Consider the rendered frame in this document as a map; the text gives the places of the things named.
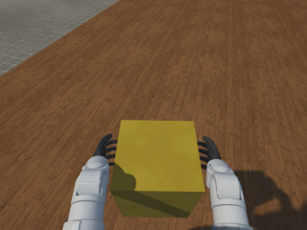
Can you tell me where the left robot hand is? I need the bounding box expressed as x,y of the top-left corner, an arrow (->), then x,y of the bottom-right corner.
93,133 -> 118,166

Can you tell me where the right robot hand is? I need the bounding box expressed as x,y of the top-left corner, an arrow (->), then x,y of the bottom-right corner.
197,136 -> 222,170

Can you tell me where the carton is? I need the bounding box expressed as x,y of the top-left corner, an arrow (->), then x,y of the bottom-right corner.
109,120 -> 205,219

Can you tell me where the robot right forearm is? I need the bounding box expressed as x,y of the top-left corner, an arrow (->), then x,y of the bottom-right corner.
205,159 -> 254,230

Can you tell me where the robot left forearm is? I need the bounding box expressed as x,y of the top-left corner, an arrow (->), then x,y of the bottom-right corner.
62,155 -> 109,230

